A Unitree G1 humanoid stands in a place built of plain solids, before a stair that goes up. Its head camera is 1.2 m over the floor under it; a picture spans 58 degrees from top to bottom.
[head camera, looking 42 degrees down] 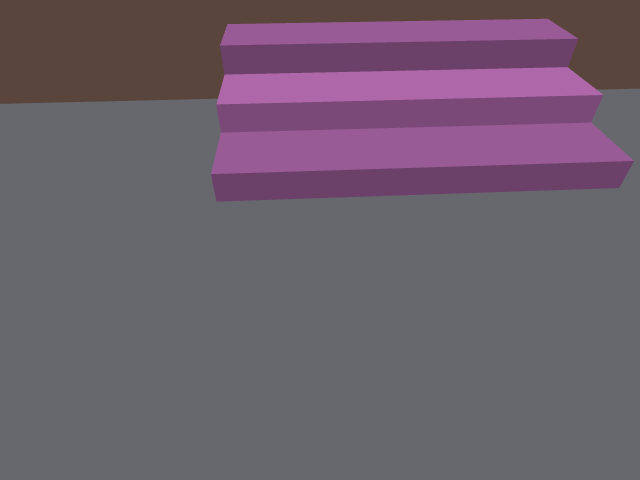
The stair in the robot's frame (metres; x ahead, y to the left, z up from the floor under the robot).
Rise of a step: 0.15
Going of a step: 0.37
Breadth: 1.91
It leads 3 degrees to the left of straight ahead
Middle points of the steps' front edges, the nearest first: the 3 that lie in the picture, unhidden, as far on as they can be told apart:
1.65 -0.48 0.15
2.02 -0.46 0.30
2.39 -0.43 0.45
